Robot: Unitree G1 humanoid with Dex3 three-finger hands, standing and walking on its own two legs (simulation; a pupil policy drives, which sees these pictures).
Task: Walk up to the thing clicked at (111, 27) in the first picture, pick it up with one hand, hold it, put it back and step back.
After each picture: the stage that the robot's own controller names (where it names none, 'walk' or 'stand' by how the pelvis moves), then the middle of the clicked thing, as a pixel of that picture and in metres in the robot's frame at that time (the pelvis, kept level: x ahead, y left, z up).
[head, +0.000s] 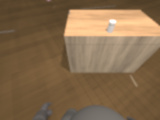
stand; (111, 26) +0.91 -0.17 +0.06
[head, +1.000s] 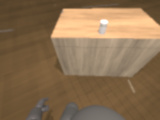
rise first; (102, 27) +0.80 -0.06 +0.09
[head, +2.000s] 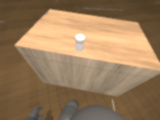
rise first; (79, 43) +0.52 +0.16 +0.09
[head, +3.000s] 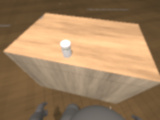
stand; (66, 49) +0.45 +0.21 +0.09
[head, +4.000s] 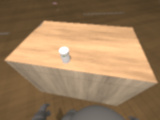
stand; (65, 55) +0.44 +0.22 +0.06
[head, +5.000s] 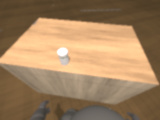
stand; (63, 57) +0.40 +0.21 +0.06
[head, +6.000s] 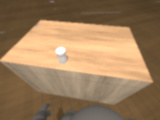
stand; (61, 55) +0.43 +0.24 +0.05
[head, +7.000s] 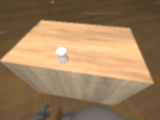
stand; (62, 56) +0.43 +0.23 +0.05
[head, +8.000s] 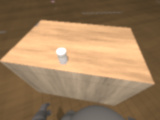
rise first; (62, 56) +0.42 +0.23 +0.05
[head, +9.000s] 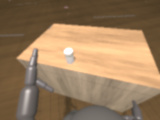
rise first; (69, 56) +0.44 +0.22 +0.06
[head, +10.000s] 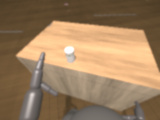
go down; (70, 55) +0.44 +0.21 +0.06
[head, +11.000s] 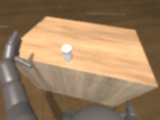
go down; (67, 53) +0.45 +0.19 +0.06
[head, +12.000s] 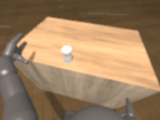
go down; (67, 55) +0.43 +0.19 +0.07
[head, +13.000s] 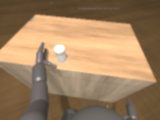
close in; (60, 54) +0.42 +0.21 +0.08
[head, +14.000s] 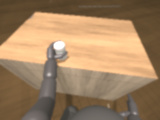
lift; (60, 51) +0.44 +0.21 +0.09
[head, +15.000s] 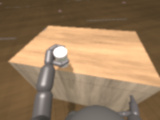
lift; (61, 58) +0.32 +0.19 +0.19
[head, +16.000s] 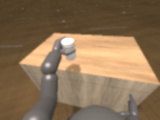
lift; (69, 49) +0.34 +0.15 +0.25
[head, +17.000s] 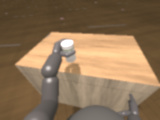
hold; (69, 51) +0.34 +0.15 +0.24
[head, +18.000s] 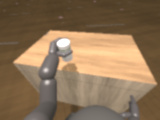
crouch; (65, 51) +0.34 +0.17 +0.24
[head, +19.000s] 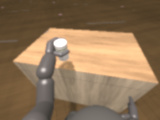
crouch; (62, 50) +0.35 +0.19 +0.23
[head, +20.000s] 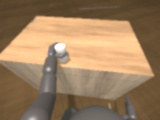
lower; (62, 53) +0.42 +0.20 +0.09
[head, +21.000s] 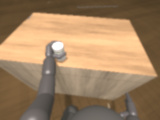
lower; (59, 52) +0.43 +0.21 +0.10
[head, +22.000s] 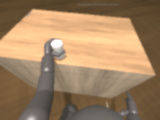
lower; (58, 50) +0.44 +0.22 +0.10
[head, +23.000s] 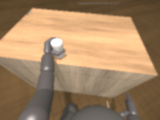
lower; (58, 48) +0.44 +0.22 +0.10
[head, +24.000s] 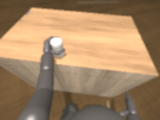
rest; (58, 48) +0.45 +0.22 +0.10
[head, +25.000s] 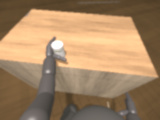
withdraw; (59, 50) +0.43 +0.21 +0.10
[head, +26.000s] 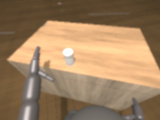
sink last; (69, 57) +0.41 +0.19 +0.08
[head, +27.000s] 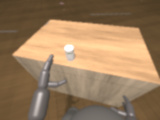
stand; (69, 53) +0.45 +0.20 +0.06
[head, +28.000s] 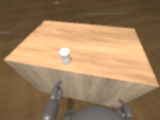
stand; (65, 57) +0.42 +0.21 +0.06
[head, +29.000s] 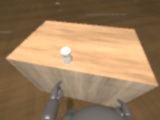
stand; (66, 56) +0.43 +0.21 +0.06
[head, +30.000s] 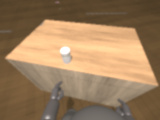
stand; (66, 55) +0.43 +0.21 +0.06
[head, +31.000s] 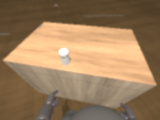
stand; (64, 57) +0.43 +0.21 +0.06
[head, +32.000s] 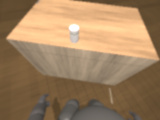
walk; (74, 34) +0.57 +0.15 +0.08
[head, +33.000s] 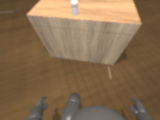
walk; (74, 8) +0.93 +0.25 +0.09
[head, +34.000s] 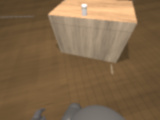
walk; (84, 10) +1.19 +0.20 +0.07
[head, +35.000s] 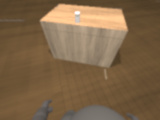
stand; (77, 17) +1.12 +0.23 +0.06
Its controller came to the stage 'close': yes
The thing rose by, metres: 0.21
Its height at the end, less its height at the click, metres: +0.00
